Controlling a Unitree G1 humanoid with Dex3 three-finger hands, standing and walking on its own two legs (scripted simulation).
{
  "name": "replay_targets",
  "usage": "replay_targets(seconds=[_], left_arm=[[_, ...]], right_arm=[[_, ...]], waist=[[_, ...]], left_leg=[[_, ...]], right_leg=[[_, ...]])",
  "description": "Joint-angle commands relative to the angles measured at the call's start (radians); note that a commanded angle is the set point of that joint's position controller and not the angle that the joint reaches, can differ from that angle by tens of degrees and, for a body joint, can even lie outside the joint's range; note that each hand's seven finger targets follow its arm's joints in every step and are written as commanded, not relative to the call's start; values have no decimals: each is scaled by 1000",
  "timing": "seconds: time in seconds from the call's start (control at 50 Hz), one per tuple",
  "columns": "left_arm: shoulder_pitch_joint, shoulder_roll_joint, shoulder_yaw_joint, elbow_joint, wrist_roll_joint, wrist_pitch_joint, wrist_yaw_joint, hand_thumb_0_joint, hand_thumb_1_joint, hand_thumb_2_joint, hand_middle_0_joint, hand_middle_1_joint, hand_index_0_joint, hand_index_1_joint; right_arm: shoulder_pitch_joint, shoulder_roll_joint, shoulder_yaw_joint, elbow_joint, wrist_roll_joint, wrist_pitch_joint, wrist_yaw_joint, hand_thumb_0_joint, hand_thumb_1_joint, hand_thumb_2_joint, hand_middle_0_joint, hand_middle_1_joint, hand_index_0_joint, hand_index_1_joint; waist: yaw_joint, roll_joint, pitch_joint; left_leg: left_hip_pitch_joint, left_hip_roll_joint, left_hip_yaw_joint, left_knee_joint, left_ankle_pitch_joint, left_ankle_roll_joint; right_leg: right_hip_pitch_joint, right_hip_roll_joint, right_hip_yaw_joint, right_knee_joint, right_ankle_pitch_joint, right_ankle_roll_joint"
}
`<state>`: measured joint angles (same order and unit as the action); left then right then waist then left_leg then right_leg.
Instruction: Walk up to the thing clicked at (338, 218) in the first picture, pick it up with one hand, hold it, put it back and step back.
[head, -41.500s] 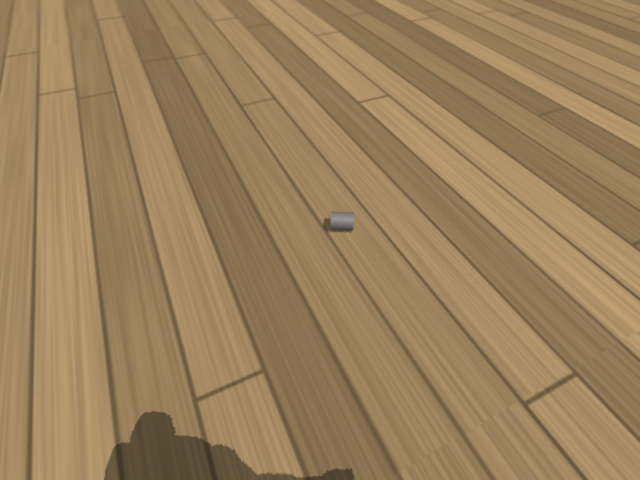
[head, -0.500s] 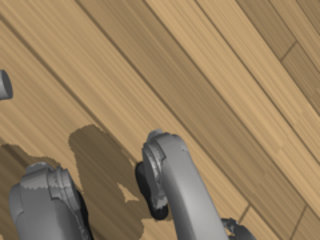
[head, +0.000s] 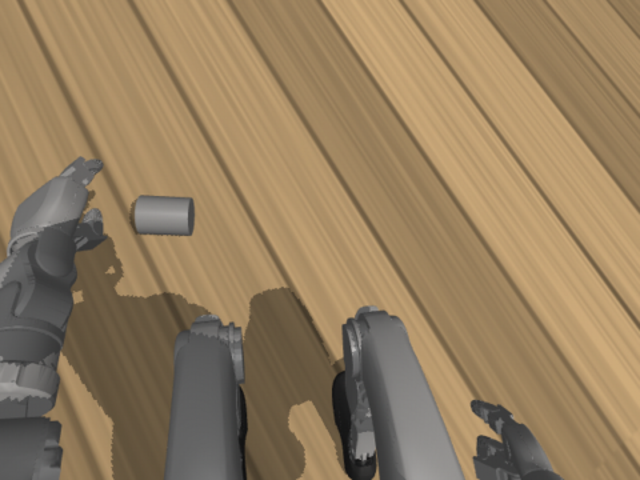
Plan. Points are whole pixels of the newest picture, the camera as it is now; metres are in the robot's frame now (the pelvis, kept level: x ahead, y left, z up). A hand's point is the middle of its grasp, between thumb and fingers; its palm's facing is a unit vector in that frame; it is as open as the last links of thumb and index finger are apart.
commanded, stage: home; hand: left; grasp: from above
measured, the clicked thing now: (166, 215) +0.55 +0.27 -0.40
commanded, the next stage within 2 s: none
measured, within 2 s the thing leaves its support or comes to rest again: neither
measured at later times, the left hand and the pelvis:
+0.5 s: hand (50, 328) +0.28 +0.22 +0.09, palm faces +0.11 -0.95 -0.28, open 7.4 cm; pelvis +0.03 -0.01 +0.18, yaw +5 degrees
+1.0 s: hand out of the picture +0.21 +0.20 +0.23, palm faces +0.19 -0.96 -0.20, open 7.4 cm; pelvis +0.08 +0.00 +0.28, yaw +8 degrees
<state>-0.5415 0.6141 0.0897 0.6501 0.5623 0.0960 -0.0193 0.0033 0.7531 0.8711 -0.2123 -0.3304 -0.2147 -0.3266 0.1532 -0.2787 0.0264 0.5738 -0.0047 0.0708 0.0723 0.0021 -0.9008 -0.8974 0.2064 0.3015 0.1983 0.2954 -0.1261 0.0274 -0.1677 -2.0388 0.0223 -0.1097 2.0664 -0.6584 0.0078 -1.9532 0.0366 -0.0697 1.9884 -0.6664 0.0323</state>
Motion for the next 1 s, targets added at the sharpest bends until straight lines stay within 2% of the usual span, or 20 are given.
replay_targets(seconds=[0.0, 0.08, 0.1, 0.14, 0.22, 0.26, 0.3, 0.34, 0.38, 0.44, 0.48, 0.5, 0.52, 0.56, 0.6, 0.66, 0.72, 0.82, 0.9, 0.98], left_arm=[[-139, 131, 41, -282, -137, 14, 31, 0, 900, 900, -200, -299, -200, -299], [-5, 62, 36, -340, -239, 40, 48, 0, 899, 900, -200, -299, -200, -299], [16, 65, 58, -364, -266, 47, 56, 0, 899, 900, -200, -298, -200, -299], [89, 28, 59, -381, -313, 66, 67, 0, 900, 900, -200, -298, -200, -299], [170, -25, 66, -453, -416, 99, 84, 0, 900, 899, -200, -298, -200, -298], [246, -54, 60, -471, -454, 122, 88, 0, 900, 899, -200, -298, -200, -298], [283, -69, 73, -540, -495, 147, 94, 0, 900, 899, -200, -298, -200, -298], [349, -115, 55, -557, -524, 175, 97, 0, 900, 899, -200, -298, -200, -298], [404, -136, 68, -565, -553, 201, 104, 0, 900, 899, -200, -298, -200, -299], [480, -173, 62, -631, -588, 229, 106, 0, 900, 900, -200, -299, -200, -299], [555, -197, 64, -642, -610, 244, 105, 0, 900, 900, -200, -299, -200, -299], [587, -218, 49, -655, -615, 250, 103, 0, 900, 900, -200, -299, -200, -299], [605, -213, 63, -668, -621, 253, 103, 0, 900, 900, -200, -299, -200, -299], [662, -229, 53, -711, -628, 261, 100, 0, 900, 900, -200, -299, -200, -299], [753, -245, 44, -749, -630, 271, 97, 0, 900, 900, -200, -299, -200, -299], [845, -270, 23, -816, -629, 282, 94, 0, 900, 900, -200, -299, -200, -299], [946, -284, 11, -885, -627, 294, 92, 0, 900, 900, -200, -299, -200, -299], [1015, -296, -5, -954, -626, 312, 79, 0, 900, 900, -200, -300, -200, -299], [1033, -294, -9, -982, -617, 319, 64, 0, 900, 900, -200, -299, -200, -299], [1012, -300, -10, -958, -613, 315, 51, 0, 900, 900, -200, -299, -200, -299]], right_arm=[[127, -180, -84, -64, 17, -52, -30, 0, -899, -900, 200, 300, 200, 300], [87, -163, -85, -78, 31, -90, -56, 0, -899, -900, 200, 300, 200, 300], [80, -162, -82, -80, 33, -99, -62, 0, -899, -900, 200, 300, 200, 300], [65, -150, -81, -94, 39, -112, -73, 0, -899, -900, 200, 300, 200, 300], [24, -138, -75, -108, 43, -144, -102, 0, -899, -900, 200, 300, 200, 300], [12, -127, -70, -115, 45, -157, -115, 0, -899, -900, 200, 300, 200, 300], [11, -120, -65, -135, 47, -170, -130, 0, -899, -900, 200, 300, 200, 300], [12, -108, -57, -128, 48, -182, -146, 0, -899, -900, 200, 300, 200, 300], [23, -103, -47, -123, 51, -194, -162, 0, -899, -900, 200, 300, 200, 300], [37, -83, -34, -133, 50, -214, -188, 0, -900, -900, 200, 300, 200, 300], [39, -75, -25, -134, 48, -229, -205, 0, -900, -900, 200, 300, 200, 300], [42, -67, -22, -136, 46, -237, -214, 0, -900, -900, 200, 300, 200, 300], [50, -69, -21, -138, 45, -243, -221, 0, -900, -900, 200, 300, 200, 300], [63, -64, -20, -148, 44, -256, -233, 0, -900, -900, 200, 300, 200, 300], [73, -59, -19, -164, 40, -266, -242, 0, -900, -900, 200, 300, 200, 300], [93, -49, -21, -178, 37, -278, -253, 0, -900, -900, 200, 300, 200, 300], [91, -44, -24, -197, 34, -290, -264, 0, -900, -900, 200, 300, 200, 300], [92, -45, -26, -212, 27, -312, -273, 0, -900, -900, 200, 300, 200, 300], [81, -53, -31, -217, 22, -328, -275, 0, -900, -900, 200, 300, 200, 300], [78, -59, -34, -211, 15, -345, -272, 0, -900, -900, 200, 300, 200, 300]], waist=[[-10, 187, -566], [5, 177, -535], [16, 167, -542], [22, 138, -525], [23, 143, -466], [31, 122, -443], [39, 116, -473], [31, 112, -427], [40, 102, -387], [36, 87, -377], [46, 77, -325], [39, 78, -300], [46, 82, -286], [44, 73, -267], [57, 83, -231], [55, 63, -217], [63, 72, -172], [62, 20, -115], [71, 19, -64], [65, 14, -35]], left_leg=[[624, 6, 0, -397, 83, 25], [728, 4, 7, -483, 138, 18], [755, 3, 2, -502, 158, 18], [790, 1, 10, -544, 171, 19], [867, 0, -8, -656, 82, 16], [910, -1, 1, -703, 83, 17], [970, -5, 11, -745, 88, 18], [1016, -3, 10, -795, 113, 15], [1076, 2, -9, -852, 132, 9], [1144, -3, 14, -899, 219, 11], [1164, -8, 24, -941, 224, 13], [1180, -9, 32, -961, 238, 13], [1204, -9, 30, -987, 236, 12], [1250, -10, 32, -1024, 278, 12], [1290, -15, 41, -1064, 308, 11], [1358, -17, 48, -1110, 391, 8], [1402, -19, 50, -1152, 417, 7], [1434, -22, 53, -1181, 440, 14], [1446, -20, 55, -1215, 412, 11], [1445, -19, 46, -1229, 358, 10]], right_leg=[[376, 13, -26, -328, 149, -64], [477, 5, -7, -415, 183, -61], [510, 3, -4, -430, 199, -60], [562, 4, 6, -484, 202, -60], [642, -1, 19, -574, 148, -57], [700, -1, 29, -633, 147, -57], [781, -1, 37, -694, 155, -56], [825, -2, 36, -742, 177, -54], [865, -4, 32, -780, 195, -54], [978, -3, 33, -859, 261, -52], [1037, -5, 36, -911, 268, -49], [1061, -4, 36, -941, 278, -49], [1081, -5, 38, -962, 279, -48], [1139, -6, 33, -1005, 317, -45], [1181, -6, 31, -1047, 337, -44], [1262, -4, 26, -1100, 406, -43], [1295, -1, 20, -1140, 423, -43], [1336, -3, 14, -1190, 446, -35], [1335, -3, 1, -1203, 407, -35], [1317, -5, -1, -1209, 356, -33]])
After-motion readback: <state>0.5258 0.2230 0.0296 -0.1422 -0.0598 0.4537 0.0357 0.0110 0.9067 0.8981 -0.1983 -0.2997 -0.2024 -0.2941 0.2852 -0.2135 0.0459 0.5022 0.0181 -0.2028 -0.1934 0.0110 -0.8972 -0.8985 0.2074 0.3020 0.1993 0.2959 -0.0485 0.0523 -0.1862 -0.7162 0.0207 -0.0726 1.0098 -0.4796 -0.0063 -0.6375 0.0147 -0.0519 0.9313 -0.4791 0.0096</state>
